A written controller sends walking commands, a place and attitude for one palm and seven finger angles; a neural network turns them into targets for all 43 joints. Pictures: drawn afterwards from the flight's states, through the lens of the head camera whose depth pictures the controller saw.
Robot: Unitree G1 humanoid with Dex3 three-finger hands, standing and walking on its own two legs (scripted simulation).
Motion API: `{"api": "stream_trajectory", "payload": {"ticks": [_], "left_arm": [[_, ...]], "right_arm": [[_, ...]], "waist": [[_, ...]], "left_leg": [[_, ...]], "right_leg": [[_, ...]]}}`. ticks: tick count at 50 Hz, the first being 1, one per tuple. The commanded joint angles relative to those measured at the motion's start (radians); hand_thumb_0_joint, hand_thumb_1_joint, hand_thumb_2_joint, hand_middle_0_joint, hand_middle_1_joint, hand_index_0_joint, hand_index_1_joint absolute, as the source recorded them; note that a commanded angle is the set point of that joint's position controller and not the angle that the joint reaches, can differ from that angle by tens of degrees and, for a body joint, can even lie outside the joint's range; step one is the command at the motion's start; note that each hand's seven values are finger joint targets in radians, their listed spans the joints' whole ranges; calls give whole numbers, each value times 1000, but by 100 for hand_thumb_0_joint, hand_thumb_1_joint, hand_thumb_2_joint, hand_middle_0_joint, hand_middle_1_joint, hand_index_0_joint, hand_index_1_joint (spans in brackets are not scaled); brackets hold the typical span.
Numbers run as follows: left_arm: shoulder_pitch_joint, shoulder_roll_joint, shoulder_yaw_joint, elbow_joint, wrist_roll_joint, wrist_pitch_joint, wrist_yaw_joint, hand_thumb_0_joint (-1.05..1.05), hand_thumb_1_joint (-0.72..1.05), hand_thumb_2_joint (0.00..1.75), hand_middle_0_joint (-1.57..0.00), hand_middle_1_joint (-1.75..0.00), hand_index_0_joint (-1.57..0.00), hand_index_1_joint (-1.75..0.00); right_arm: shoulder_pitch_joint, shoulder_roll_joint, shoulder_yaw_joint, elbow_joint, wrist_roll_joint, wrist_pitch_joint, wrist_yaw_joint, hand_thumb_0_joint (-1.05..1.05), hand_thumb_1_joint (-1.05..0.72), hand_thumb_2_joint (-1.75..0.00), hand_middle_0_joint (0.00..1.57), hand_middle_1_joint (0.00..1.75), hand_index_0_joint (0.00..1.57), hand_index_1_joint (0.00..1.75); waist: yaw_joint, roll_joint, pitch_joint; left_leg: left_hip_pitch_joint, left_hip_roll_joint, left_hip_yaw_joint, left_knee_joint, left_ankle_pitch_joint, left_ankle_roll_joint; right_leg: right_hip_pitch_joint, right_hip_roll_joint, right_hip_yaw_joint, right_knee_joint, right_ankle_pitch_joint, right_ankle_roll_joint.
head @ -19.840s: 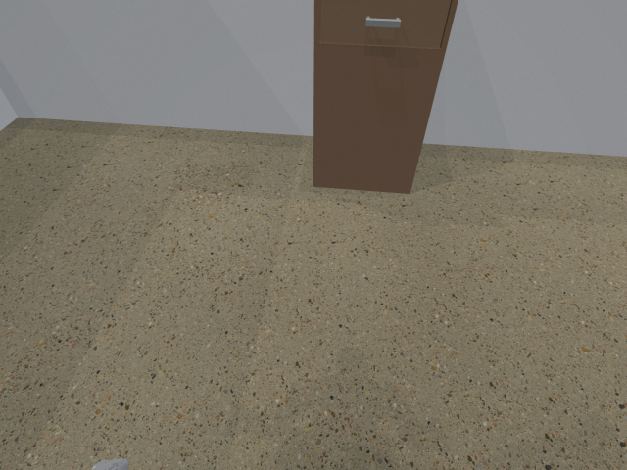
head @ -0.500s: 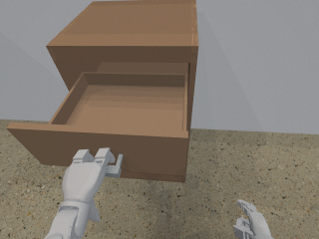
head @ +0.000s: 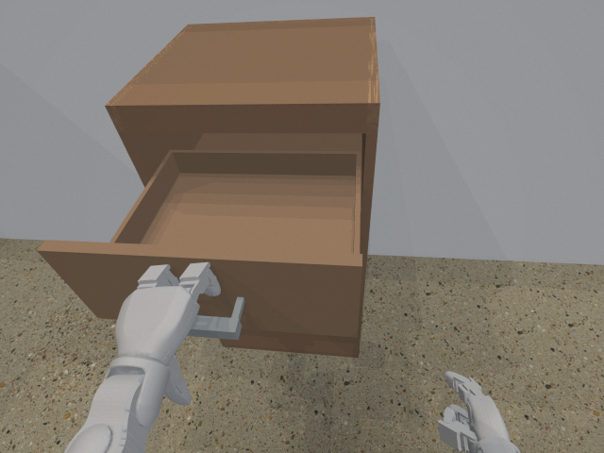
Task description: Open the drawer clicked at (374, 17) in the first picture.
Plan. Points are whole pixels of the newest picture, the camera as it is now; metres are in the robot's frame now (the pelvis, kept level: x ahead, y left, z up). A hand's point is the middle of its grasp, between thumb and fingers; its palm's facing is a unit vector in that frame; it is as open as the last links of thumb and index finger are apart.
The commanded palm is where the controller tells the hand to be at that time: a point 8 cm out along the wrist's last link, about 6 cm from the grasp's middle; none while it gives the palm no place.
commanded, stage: lift the hand off the handle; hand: left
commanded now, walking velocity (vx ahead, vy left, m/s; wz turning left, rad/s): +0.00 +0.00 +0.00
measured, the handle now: (201, 313) +0.28 +0.20 +0.03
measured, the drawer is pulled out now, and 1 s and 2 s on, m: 0.29 0.29 0.29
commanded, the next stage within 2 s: draw the hand back to the body in 0.84 s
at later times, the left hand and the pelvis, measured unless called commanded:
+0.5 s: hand (168, 294) +0.24 +0.19 +0.14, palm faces +0.16 -0.12 -0.98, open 13.7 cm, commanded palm +0.21 +0.19 +0.20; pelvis +0.01 -0.01 +0.01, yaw +1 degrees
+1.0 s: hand (161, 276) +0.24 +0.19 +0.17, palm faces +0.14 -0.12 -0.98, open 13.8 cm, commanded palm +0.20 +0.19 +0.23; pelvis +0.00 -0.01 +0.01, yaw +0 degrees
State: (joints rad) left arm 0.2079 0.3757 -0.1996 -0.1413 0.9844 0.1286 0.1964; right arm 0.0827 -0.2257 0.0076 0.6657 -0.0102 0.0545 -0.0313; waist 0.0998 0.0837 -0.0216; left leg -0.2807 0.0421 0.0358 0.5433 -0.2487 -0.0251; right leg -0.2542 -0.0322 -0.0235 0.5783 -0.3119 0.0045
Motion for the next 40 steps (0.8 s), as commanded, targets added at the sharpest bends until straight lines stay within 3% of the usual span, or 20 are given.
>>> {"api": "stream_trajectory", "payload": {"ticks": [1,6,8,11,13,14,18,20,23,24,26,28,29,32,33,34,35,38,39,40], "left_arm": [[-216,127,116,-307,5,-11,20,0,-50,30,-30,-120,-30,-120],[-232,127,105,-358,-3,2,-19,0,-50,30,-30,-120,-30,-120],[-258,187,161,-384,-14,7,-32,0,-50,30,-30,-120,-30,-120],[-225,142,120,-410,-16,3,-55,0,-50,30,-30,-120,-30,-120],[-234,180,159,-451,-31,5,-66,0,-50,30,-30,-120,-30,-120],[-217,140,119,-446,-26,8,-76,0,-50,30,-30,-120,-30,-120],[-244,230,202,-473,-43,25,-100,0,-50,30,-30,-120,-30,-120],[-239,173,142,-439,-40,36,-121,0,-50,30,-30,-120,-30,-120],[-251,262,230,-472,-70,49,-147,0,-50,30,-30,-120,-30,-120],[-256,210,173,-463,-58,55,-161,0,-50,30,-30,-120,-30,-120],[-265,196,155,-451,-70,60,-181,0,-50,30,-30,-120,-30,-120],[-296,261,218,-495,-93,59,-195,0,-50,30,-30,-120,-30,-120],[-295,228,181,-502,-81,56,-204,0,-50,30,-30,-120,-30,-120],[-294,267,223,-496,-93,57,-212,0,-50,30,-30,-120,-30,-120],[-314,306,269,-526,-120,56,-213,0,-50,30,-30,-120,-30,-120],[-314,271,233,-499,-102,58,-219,0,-50,30,-30,-120,-30,-120],[-311,271,236,-464,-113,64,-219,0,-50,30,-30,-120,-30,-120],[-341,311,279,-505,-140,66,-225,0,-50,30,-30,-120,-30,-120],[-299,254,229,-452,-129,72,-236,0,-50,30,-30,-120,-30,-120],[-279,251,227,-422,-139,79,-242,0,-50,30,-30,-120,-30,-120]], "right_arm": [[-196,-75,-22,-179,5,-52,2,0,-90,-90,20,30,20,30],[-213,-76,-16,-182,9,-41,11,0,-90,-90,20,30,20,30],[-231,-81,-11,-183,14,-35,9,0,-90,-90,20,30,20,30],[-227,-73,-9,-182,11,-33,19,0,-90,-90,20,30,20,30],[-246,-76,-8,-189,19,-32,24,0,-90,-90,20,30,20,30],[-238,-68,2,-193,13,-36,30,0,-90,-90,20,30,20,30],[-262,-80,0,-191,22,-22,32,0,-90,-90,20,30,20,30],[-259,-70,3,-177,18,-13,38,0,-90,-90,20,30,20,30],[-281,-86,5,-191,29,-10,40,0,-90,-90,20,30,20,30],[-285,-73,17,-197,22,-11,47,0,-90,-90,20,30,20,30],[-275,-82,9,-188,26,-1,49,0,-90,-90,20,30,20,30],[-300,-87,10,-205,36,-6,48,0,-90,-90,20,30,20,30],[-295,-77,19,-212,27,-11,54,0,-90,-90,20,30,20,30],[-286,-87,11,-200,29,2,56,0,-90,-90,20,30,20,30],[-303,-90,13,-215,41,-5,57,0,-90,-90,20,30,20,30],[-301,-77,22,-212,33,-8,62,0,-90,-90,20,30,20,30],[-289,-82,14,-195,35,-1,59,0,-90,-90,20,30,20,30],[-308,-90,11,-213,47,-13,63,0,-90,-90,20,30,20,30],[-298,-81,21,-213,42,-14,68,0,-90,-90,20,30,20,30],[-287,-87,13,-198,44,-3,64,0,-90,-90,20,30,20,30]], "waist": [[-1,-48,-159],[3,-42,-155],[4,-37,-156],[7,-49,-161],[7,-28,-161],[14,-46,-178],[15,-30,-155],[5,-53,-125],[17,-37,-144],[23,-43,-152],[10,-52,-117],[10,-49,-134],[25,-63,-168],[19,-66,-134],[19,-27,-136],[29,-43,-154],[14,-57,-114],[17,-26,-136],[26,-70,-136],[11,-89,-92]], "left_leg": [[139,-62,8,-92,151,46],[165,-59,7,-111,183,47],[172,-54,2,-119,189,44],[190,-60,9,-120,234,47],[196,-51,0,-123,248,42],[193,-58,6,-124,252,47],[196,-50,5,-139,243,42],[195,-54,7,-150,246,42],[190,-49,9,-153,248,40],[188,-59,16,-152,255,43],[188,-54,15,-165,242,42],[189,-47,9,-165,230,41],[193,-58,15,-161,249,46],[184,-54,15,-168,250,41],[179,-47,12,-167,226,39],[176,-57,17,-166,238,40],[173,-54,15,-172,228,40],[176,-49,15,-166,211,37],[163,-59,19,-168,215,39],[157,-53,19,-175,196,38]], "right_leg": [[11,55,-16,-137,127,-25],[44,53,-18,-154,162,-24],[68,57,-13,-163,177,-26],[80,50,-19,-168,220,-21],[96,55,-15,-167,239,-27],[101,47,-24,-164,234,-23],[129,49,-9,-181,253,-23],[117,45,-14,-195,239,-19],[152,46,-7,-189,269,-17],[149,38,-12,-189,257,-15],[135,40,-14,-204,246,-10],[148,47,-7,-199,243,-13],[163,37,-12,-193,246,-12],[157,38,-9,-202,257,-10],[164,41,-2,-197,245,-12],[166,37,-8,-194,230,-13],[149,37,-6,-208,228,-10],[153,38,3,-202,220,-11],[154,36,-8,-197,207,-9],[134,36,-6,-212,197,-4]]}}
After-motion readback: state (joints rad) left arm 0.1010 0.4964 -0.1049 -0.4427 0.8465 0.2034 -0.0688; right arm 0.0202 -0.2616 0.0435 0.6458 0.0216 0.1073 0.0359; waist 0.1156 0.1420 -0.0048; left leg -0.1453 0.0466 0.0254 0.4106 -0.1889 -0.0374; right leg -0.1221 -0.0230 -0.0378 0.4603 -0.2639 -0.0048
